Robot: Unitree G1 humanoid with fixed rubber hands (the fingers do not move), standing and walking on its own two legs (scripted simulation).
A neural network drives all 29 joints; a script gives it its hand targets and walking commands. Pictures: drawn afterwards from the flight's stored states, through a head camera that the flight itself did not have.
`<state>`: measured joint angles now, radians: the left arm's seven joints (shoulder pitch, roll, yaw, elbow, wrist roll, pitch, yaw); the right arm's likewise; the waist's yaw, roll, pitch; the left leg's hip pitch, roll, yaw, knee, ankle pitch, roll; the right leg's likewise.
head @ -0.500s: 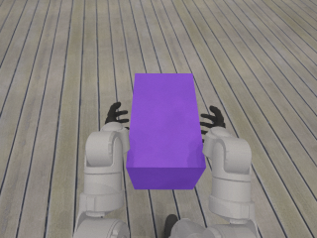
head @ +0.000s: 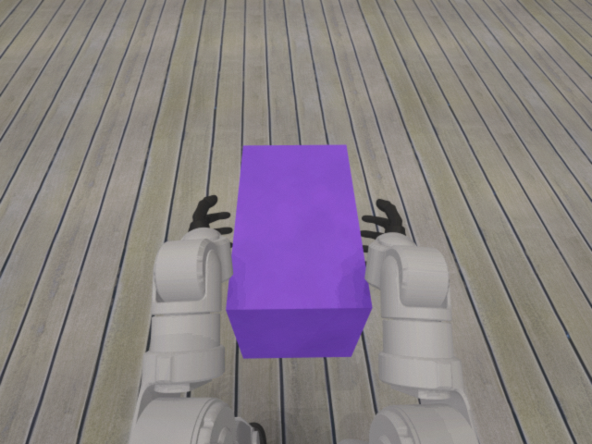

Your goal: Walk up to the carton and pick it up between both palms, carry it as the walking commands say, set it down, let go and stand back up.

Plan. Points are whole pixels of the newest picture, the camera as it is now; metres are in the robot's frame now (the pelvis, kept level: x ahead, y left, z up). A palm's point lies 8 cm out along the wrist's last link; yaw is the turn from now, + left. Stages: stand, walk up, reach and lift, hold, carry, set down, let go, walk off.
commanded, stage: carry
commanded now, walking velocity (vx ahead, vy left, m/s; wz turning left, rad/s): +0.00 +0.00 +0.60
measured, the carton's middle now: (296, 249) +0.38 +0.01 -0.01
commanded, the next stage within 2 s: none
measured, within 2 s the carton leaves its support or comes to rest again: neither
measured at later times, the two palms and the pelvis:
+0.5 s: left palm (201, 184) +0.42 +0.15 +0.09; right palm (368, 164) +0.47 -0.09 +0.10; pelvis +0.13 -0.03 +0.01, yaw +8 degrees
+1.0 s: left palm (216, 168) +0.45 +0.13 +0.10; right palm (380, 155) +0.48 -0.11 +0.10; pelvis +0.16 -0.04 +0.01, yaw +7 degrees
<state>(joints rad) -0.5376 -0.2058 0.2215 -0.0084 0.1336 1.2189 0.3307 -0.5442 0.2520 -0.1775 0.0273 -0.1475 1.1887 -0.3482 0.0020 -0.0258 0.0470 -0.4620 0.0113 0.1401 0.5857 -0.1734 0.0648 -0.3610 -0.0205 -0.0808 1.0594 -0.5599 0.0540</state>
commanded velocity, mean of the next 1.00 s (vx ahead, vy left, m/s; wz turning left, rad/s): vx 0.00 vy -0.04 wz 0.02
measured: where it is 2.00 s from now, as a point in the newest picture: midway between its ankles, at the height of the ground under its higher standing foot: outside the picture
